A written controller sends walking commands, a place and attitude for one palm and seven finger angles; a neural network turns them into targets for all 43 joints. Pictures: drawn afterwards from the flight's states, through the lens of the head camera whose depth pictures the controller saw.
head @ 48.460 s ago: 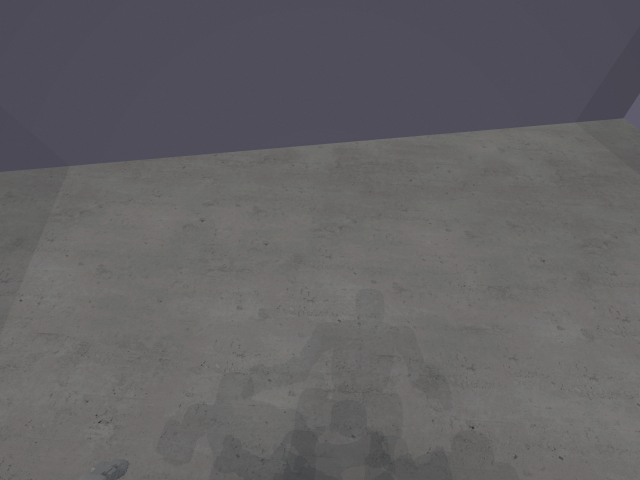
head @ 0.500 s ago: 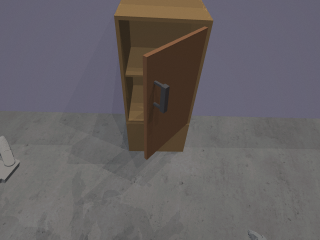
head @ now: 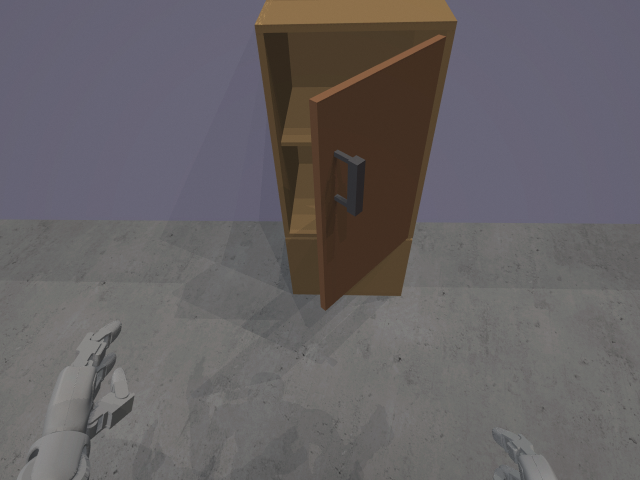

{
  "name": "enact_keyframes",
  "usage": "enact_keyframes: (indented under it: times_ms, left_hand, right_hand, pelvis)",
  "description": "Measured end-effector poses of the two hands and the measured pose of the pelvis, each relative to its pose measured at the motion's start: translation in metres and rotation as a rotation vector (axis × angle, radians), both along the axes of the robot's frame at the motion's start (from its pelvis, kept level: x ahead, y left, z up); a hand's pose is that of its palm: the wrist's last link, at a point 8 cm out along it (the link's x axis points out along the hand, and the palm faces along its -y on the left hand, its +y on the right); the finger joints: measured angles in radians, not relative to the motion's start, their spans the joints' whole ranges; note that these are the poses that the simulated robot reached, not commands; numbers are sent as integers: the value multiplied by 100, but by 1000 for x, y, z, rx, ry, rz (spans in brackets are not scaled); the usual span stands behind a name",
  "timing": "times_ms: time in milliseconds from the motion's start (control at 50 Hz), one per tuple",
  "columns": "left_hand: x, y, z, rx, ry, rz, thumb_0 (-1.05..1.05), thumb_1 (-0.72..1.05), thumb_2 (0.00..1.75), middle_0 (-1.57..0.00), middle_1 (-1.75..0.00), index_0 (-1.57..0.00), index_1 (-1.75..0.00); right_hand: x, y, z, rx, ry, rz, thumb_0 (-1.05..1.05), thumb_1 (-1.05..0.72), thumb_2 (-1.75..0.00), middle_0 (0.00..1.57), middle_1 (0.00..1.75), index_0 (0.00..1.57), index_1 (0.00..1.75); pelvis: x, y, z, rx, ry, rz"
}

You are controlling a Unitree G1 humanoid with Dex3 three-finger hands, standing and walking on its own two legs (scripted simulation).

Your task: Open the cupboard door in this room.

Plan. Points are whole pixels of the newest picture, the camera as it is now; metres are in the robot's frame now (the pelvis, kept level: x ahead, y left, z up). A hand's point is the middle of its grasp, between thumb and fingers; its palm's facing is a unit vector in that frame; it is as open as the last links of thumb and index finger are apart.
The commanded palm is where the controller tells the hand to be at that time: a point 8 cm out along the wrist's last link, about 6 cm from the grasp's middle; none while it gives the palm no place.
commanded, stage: let the arm hang, fingers relaxed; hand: left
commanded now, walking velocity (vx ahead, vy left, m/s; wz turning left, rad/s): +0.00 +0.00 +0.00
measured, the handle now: (347, 182) +0.63 -0.01 +0.02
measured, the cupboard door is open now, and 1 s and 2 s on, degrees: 48 48 48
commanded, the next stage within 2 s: look to check the result in 0.98 s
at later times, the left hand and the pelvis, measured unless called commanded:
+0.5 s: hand out of the picture -0.02 +0.20 -0.15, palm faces +0.02 -0.97 -0.25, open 7.3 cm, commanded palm none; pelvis -0.01 +0.00 +0.02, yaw +0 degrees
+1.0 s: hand out of the picture +0.00 +0.17 -0.16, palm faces +0.03 -0.98 -0.17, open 7.4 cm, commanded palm none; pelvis +0.01 +0.01 +0.02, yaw +0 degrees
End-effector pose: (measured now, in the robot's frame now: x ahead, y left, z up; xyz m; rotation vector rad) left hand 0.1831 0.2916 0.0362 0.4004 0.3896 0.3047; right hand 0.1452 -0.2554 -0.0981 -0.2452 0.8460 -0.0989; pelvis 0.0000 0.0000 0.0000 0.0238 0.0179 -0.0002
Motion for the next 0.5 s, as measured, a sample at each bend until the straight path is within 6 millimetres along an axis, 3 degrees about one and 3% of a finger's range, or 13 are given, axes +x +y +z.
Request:
enact_keyframes:
  times_ms: [60, 100, 140, 240, 340, 500]
  left_hand:
    - [-36, -32, -86, -142, 355, -5, 1, 90, 89, -19, -30, -19, -30]
    - [-72, -60, -126, -241, 544, -15, 1, 90, 89, -19, -30, -19, -30]
    - [-108, -85, -152, -336, 685, -4, 1, 91, 89, -19, -30, -20, -30]
    - [-152, -73, -167, -368, 793, 112, -3, 101, 89, -21, -30, -21, -30]
    - [-187, -59, -163, -343, 915, 151, -2, 97, 89, -20, -30, -20, -30]
    - [-211, -47, -154, -309, 999, 185, 0, 92, 89, -20, -30, -20, -30]
  right_hand:
    - [-10, 5, -12, 26, 59, -3, 1, -91, -90, 20, 30, 20, 29]
    - [-24, 9, -14, 40, 117, -21, 1, -91, -90, 20, 30, 20, 29]
    - [-42, 12, -14, 39, 191, -38, 1, -91, -90, 20, 30, 20, 29]
    - [-89, 17, -15, 19, 378, -61, 0, -91, -90, 20, 30, 20, 29]
    - [-124, 21, -22, 32, 479, -107, 0, -91, -90, 20, 30, 20, 29]
    - [-158, 38, -32, 79, 561, -140, 0, -91, -90, 20, 30, 20, 29]
  pelvis:
    - [-4, -4, -2, 13, -11, -5]
    - [-4, -6, 1, 4, -21, 1]
    - [-3, -9, 4, -3, -27, 6]
    - [-4, -12, 12, -28, -38, 16]
    - [-5, -5, 17, -39, -46, 12]
    - [-7, 4, 20, -31, -49, 1]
